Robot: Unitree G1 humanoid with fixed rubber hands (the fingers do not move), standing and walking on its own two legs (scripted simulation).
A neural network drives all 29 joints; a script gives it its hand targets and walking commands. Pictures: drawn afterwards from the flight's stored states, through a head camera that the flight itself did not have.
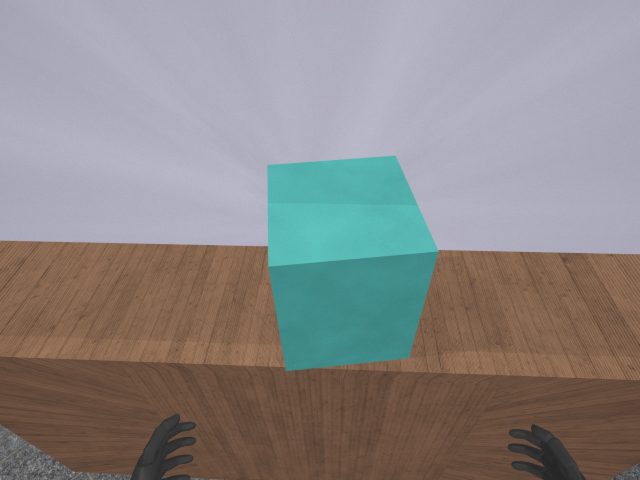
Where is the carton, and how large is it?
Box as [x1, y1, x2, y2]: [267, 156, 438, 370]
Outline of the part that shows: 395,156 267,165 268,267 286,370 408,357 438,251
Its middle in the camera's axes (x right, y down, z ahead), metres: +0.03 +0.04 +0.61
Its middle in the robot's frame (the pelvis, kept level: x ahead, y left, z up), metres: +0.45 +0.00 +0.02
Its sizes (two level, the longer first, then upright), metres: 0.210 0.200 0.250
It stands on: a pedestal, 0.68 m high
